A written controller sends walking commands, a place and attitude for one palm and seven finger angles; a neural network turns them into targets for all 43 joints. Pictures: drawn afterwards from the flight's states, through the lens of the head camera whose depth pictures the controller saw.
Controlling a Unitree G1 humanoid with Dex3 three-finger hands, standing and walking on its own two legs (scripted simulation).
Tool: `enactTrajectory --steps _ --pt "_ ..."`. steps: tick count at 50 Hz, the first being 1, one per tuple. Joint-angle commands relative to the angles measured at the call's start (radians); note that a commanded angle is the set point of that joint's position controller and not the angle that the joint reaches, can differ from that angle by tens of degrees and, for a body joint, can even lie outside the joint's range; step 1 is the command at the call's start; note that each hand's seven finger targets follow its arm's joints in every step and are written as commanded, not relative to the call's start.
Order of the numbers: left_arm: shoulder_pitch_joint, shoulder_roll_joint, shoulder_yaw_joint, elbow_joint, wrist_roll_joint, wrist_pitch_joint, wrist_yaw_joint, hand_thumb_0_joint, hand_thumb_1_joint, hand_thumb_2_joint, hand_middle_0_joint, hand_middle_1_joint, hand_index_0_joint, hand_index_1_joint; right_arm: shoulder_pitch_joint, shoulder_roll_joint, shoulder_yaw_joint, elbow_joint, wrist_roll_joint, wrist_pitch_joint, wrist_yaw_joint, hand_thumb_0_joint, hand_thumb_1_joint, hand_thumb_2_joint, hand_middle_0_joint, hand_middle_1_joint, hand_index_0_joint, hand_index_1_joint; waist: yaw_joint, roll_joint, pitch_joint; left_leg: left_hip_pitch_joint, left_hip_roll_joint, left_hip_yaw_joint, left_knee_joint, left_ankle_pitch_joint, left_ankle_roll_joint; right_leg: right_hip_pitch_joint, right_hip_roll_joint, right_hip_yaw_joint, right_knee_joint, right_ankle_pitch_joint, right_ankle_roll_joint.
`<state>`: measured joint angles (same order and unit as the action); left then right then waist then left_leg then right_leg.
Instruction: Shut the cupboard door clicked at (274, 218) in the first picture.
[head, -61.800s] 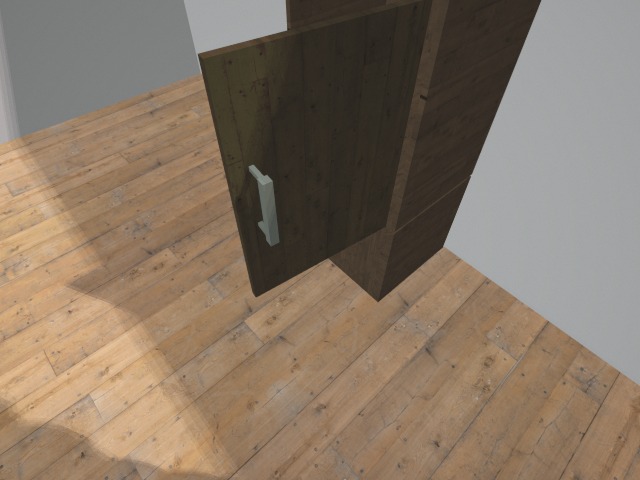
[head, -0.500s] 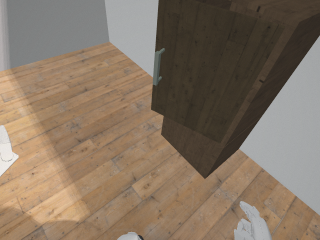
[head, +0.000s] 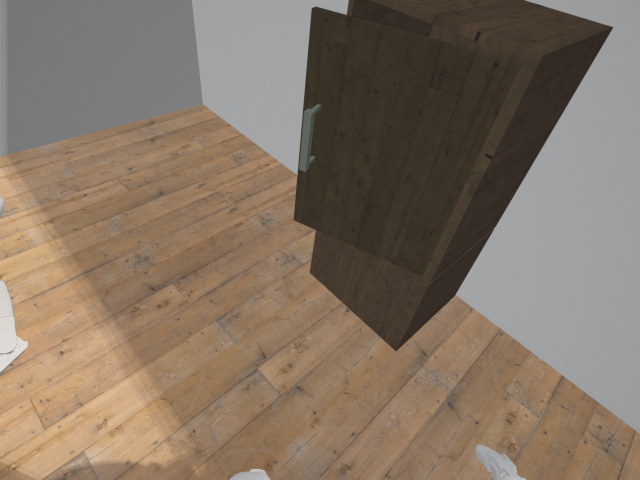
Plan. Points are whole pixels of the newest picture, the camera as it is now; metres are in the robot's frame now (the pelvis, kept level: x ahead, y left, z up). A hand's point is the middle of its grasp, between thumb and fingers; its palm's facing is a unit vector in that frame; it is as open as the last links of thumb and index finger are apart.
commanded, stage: stop stepping back and stand still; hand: left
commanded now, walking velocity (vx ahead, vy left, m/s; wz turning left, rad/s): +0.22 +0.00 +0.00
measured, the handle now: (310, 138) +0.89 +0.08 -0.02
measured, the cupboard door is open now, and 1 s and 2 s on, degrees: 20 20 20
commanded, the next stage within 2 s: let the arm hang, fingers relaxed in 1.00 s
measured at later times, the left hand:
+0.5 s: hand out of the picture +0.14 +0.30 +0.18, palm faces +0.50 -0.77 -0.40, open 7.4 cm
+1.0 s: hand out of the picture +0.17 +0.31 +0.16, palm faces +0.40 -0.77 -0.49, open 7.4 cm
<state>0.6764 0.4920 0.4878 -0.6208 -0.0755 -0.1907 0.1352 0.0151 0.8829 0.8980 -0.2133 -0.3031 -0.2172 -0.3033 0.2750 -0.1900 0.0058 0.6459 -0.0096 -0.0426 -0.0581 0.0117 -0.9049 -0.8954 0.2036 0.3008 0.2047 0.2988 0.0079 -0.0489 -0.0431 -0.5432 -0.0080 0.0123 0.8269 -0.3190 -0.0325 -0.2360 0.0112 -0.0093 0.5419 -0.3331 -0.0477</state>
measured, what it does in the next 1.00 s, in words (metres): steps on the spot: left foot, then right foot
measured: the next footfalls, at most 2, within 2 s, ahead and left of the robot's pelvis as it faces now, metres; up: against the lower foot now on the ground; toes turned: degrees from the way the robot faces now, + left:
left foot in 0.06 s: +0.10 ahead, +0.11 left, +0.00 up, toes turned -1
right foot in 0.32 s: -0.03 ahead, -0.06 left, +0.00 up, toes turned -2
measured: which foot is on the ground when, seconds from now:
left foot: up 0.00-0.04, down 0.06-0.30, up 0.32-0.56, down 0.58-1.00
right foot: down 0.00-0.08, up 0.10-0.30, down 0.32-1.00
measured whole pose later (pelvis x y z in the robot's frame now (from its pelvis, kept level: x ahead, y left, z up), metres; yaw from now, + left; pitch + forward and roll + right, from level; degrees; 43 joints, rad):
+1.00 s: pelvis -0.03 +0.04 +0.00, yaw +1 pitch +1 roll +0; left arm 0.59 0.43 0.41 -0.49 -0.05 -0.16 0.16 0.01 0.88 0.90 -0.21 -0.30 -0.22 -0.30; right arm 0.19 -0.18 0.02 0.61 0.01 -0.04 -0.07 0.01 -0.91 -0.90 0.20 0.30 0.20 0.30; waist -0.02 0.00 -0.01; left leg -0.31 0.08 0.07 0.55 -0.26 -0.03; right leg -0.19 0.01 -0.07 0.51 -0.35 -0.03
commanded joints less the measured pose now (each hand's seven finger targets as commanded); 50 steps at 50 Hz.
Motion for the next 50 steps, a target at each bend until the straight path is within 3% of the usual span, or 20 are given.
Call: enactTrajectory --steps 1,4,6,8,11,13,14,15,16,17,20,24,26,27,29,30,33,37,41,50 --pt "-0.423 0.086 -0.001 0.004 0.041 -0.024 0.067 0.0 0.9 0.9 -0.2 -0.3 -0.2 -0.3 -0.103 -0.158 -0.042 -0.086 0.0 -0.081 -0.045 0.0 -0.9 -0.9 0.2 0.3 0.2 0.3 -0.066 0.069 0.108 0.246 0.058 -0.024 -0.279 -0.036 0.027 -0.256 -0.145 0.044 -0.123 -0.269 -0.015" --pt "-0.465 0.078 -0.024 -0.007 0.044 -0.044 0.067 0.0 0.9 0.9 -0.2 -0.3 -0.2 -0.3 -0.131 -0.173 -0.051 -0.132 0.029 -0.126 -0.058 0.0 -0.9 -0.9 0.2 0.3 0.2 0.3 -0.031 0.296 0.054 0.138 0.234 -0.398 -0.658 -0.455 0.11 -0.095 0.024 -0.022 0.166 -0.125 0.063" --pt "-0.388 0.098 0.007 -0.115 0.045 -0.039 0.044 0.0 0.9 0.9 -0.2 -0.3 -0.2 -0.3 -0.154 -0.134 -0.039 -0.132 0.007 -0.137 -0.037 0.0 -0.9 -0.9 0.2 0.3 0.2 0.3 -0.033 0.404 0.022 0.13 0.265 -0.522 -0.8 -0.588 0.049 -0.134 0.059 0.009 0.381 -0.137 0.05" --pt "-0.244 0.098 0.014 -0.208 0.038 -0.035 0.036 0.0 0.9 0.9 -0.2 -0.3 -0.2 -0.3 -0.166 -0.122 -0.039 -0.152 0.001 -0.134 -0.004 0.0 -0.9 -0.9 0.2 0.3 0.2 0.3 -0.006 0.286 -0.022 0.145 0.252 -0.397 -0.769 -0.457 0.035 -0.065 0.062 -0.006 0.357 -0.102 0.032" --pt "-0.083 0.106 0.037 -0.234 0.025 -0.023 0.041 0.0 0.9 0.9 -0.2 -0.3 -0.2 -0.3 -0.171 -0.121 -0.031 -0.176 -0.009 -0.095 0.009 0.0 -0.9 -0.9 0.2 0.3 0.2 0.3 -0.005 0.327 -0.056 0.084 0.202 -0.219 -0.709 -0.349 0.037 0.14 0.092 -0.104 0.07 -0.137 0.01" --pt "-0.069 0.127 0.064 -0.18 0.026 -0.001 0.045 0.0 0.9 0.9 -0.2 -0.3 -0.2 -0.3 -0.158 -0.118 -0.032 -0.172 -0.015 -0.059 0.0 0.0 -0.9 -0.9 0.2 0.3 0.2 0.3 -0.008 0.274 -0.057 -0.015 0.127 -0.113 -0.564 -0.315 0.007 0.297 0.075 -0.091 -0.125 -0.142 -0.024" --pt "-0.073 0.151 0.09 -0.147 0.025 0.005 0.046 0.0 0.9 0.9 -0.2 -0.3 -0.2 -0.3 -0.142 -0.107 -0.035 -0.166 -0.013 -0.042 -0.005 0.0 -0.9 -0.9 0.2 0.3 0.2 0.3 -0.008 0.144 -0.057 -0.064 0.08 -0.047 -0.331 -0.233 0.009 0.3 -0.034 0.04 -0.211 -0.161 -0.074" --pt "-0.073 0.176 0.123 -0.11 0.025 0.01 0.049 0.0 0.9 0.9 -0.2 -0.3 -0.2 -0.3 -0.108 -0.099 -0.042 -0.155 -0.012 -0.025 -0.004 0.0 -0.9 -0.9 0.2 0.3 0.2 0.3 -0.018 -0.032 -0.063 -0.099 0.027 0.007 -0.045 -0.132 0.014 0.231 -0.248 0.327 -0.335 -0.223 -0.154" --pt "-0.183 0.186 0.126 -0.142 0.006 -0.003 0.052 0.0 0.9 0.9 -0.2 -0.3 -0.2 -0.3 -0.119 -0.115 -0.044 -0.146 -0.01 -0.017 -0.006 0.0 -0.9 -0.9 0.2 0.3 0.2 0.3 -0.021 -0.084 -0.001 -0.18 0.025 0.008 0.159 -0.072 0.008 0.161 -0.37 0.41 -0.389 -0.133 -0.222" --pt "-0.243 0.186 0.135 -0.097 0.014 -0.026 0.063 0.0 0.9 0.9 -0.2 -0.3 -0.2 -0.3 -0.102 -0.116 -0.053 -0.134 -0.006 -0.031 -0.011 0.0 -0.9 -0.9 0.2 0.3 0.2 0.3 -0.042 -0.065 -0.026 -0.182 0.058 -0.029 0.24 -0.07 0.007 0.145 -0.384 0.398 -0.369 -0.195 -0.232" --pt "-0.226 0.088 0.035 0.03 0.021 -0.009 0.054 0.0 0.9 0.9 -0.2 -0.3 -0.2 -0.3 -0.133 -0.132 -0.056 -0.145 0.01 -0.023 -0.018 0.0 -0.9 -0.9 0.2 0.3 0.2 0.3 -0.04 -0.008 0.094 -0.041 0.104 -0.033 0.153 -0.043 0.022 -0.127 -0.31 0.29 -0.362 -0.39 -0.173" --pt "-0.311 0.076 -0.024 0.0 0.039 -0.021 0.063 0.0 0.9 0.9 -0.2 -0.3 -0.2 -0.3 -0.158 -0.123 -0.036 -0.139 0.002 -0.048 -0.045 0.0 -0.9 -0.9 0.2 0.3 0.2 0.3 -0.022 -0.052 0.116 0.177 0.076 0.077 -0.086 -0.029 0.04 -0.199 -0.256 0.161 -0.341 -0.378 -0.129" --pt "-0.327 0.096 -0.01 -0.067 0.042 -0.032 0.073 0.0 0.9 0.9 -0.2 -0.3 -0.2 -0.3 -0.148 -0.129 -0.039 -0.139 0.0 -0.072 -0.058 0.0 -0.9 -0.9 0.2 0.3 0.2 0.3 -0.022 0.003 0.084 0.293 0.058 0.105 -0.268 -0.004 0.045 -0.153 -0.198 0.087 -0.235 -0.282 -0.094" --pt "-0.314 0.099 -0.005 -0.101 0.038 -0.039 0.074 0.0 0.9 0.9 -0.2 -0.3 -0.2 -0.3 -0.133 -0.137 -0.044 -0.146 0.003 -0.082 -0.059 0.0 -0.9 -0.9 0.2 0.3 0.2 0.3 -0.027 0.052 0.063 0.344 0.082 0.066 -0.35 -0.018 0.059 -0.138 -0.165 0.059 -0.141 -0.2 -0.064" --pt "-0.296 0.125 0.043 -0.187 0.033 -0.054 0.078 0.0 0.9 0.9 -0.2 -0.3 -0.2 -0.3 -0.136 -0.171 -0.053 -0.17 0.009 -0.092 -0.055 0.0 -0.9 -0.9 0.2 0.3 0.2 0.3 -0.019 0.258 0.012 0.42 0.266 -0.233 -0.465 0.174 0.137 -0.167 -0.03 -0.041 0.111 0.023 0.032" --pt "-0.26 0.15 0.076 -0.149 0.029 -0.062 0.067 0.0 0.9 0.9 -0.2 -0.3 -0.2 -0.3 -0.13 -0.149 -0.048 -0.149 0.007 -0.096 -0.049 0.0 -0.9 -0.9 0.2 0.3 0.2 0.3 -0.02 0.288 -0.011 0.395 0.301 -0.29 -0.521 0.134 0.141 -0.151 -0.019 -0.041 0.12 -0.061 0.05" --pt "-0.232 0.127 0.082 -0.175 0.035 -0.068 0.058 0.0 0.9 0.9 -0.2 -0.3 -0.2 -0.3 -0.134 -0.136 -0.04 -0.147 0.003 -0.11 -0.029 0.0 -0.9 -0.9 0.2 0.3 0.2 0.3 -0.018 0.298 0.01 0.26 0.265 -0.179 -0.505 0.154 0.114 -0.001 -0.019 -0.038 0.006 0.02 0.051" --pt "-0.098 0.096 0.082 -0.118 0.014 -0.052 0.051 0.0 0.9 0.9 -0.2 -0.3 -0.2 -0.3 -0.1 -0.133 -0.056 -0.164 0.023 -0.104 -0.008 0.0 -0.9 -0.9 0.2 0.3 0.2 0.3 -0.027 0.115 -0.11 0.295 0.159 -0.001 -0.32 0.357 0.043 0.119 -0.064 0.029 -0.087 0.379 0.027" --pt "-0.057 0.1 0.082 -0.053 0.008 -0.032 0.057 0.0 0.9 0.9 -0.2 -0.3 -0.2 -0.3 -0.096 -0.114 -0.045 -0.166 0.025 -0.069 -0.008 0.0 -0.9 -0.9 0.2 0.3 0.2 0.3 -0.037 0.045 -0.159 0.298 0.118 0.036 -0.256 0.398 0.028 0.145 -0.134 0.083 -0.066 0.66 0.007" --pt "-0.144 0.13 0.073 -0.098 0.02 -0.028 0.059 0.0 0.9 0.9 -0.2 -0.3 -0.2 -0.3 -0.142 -0.115 -0.036 -0.183 0.026 -0.042 -0.03 0.0 -0.9 -0.9 0.2 0.3 0.2 0.3 -0.027 0.077 -0.104 0.335 0.109 0.027 -0.298 0.395 0.039 0.09 -0.12 0.049 -0.098 0.544 0.031"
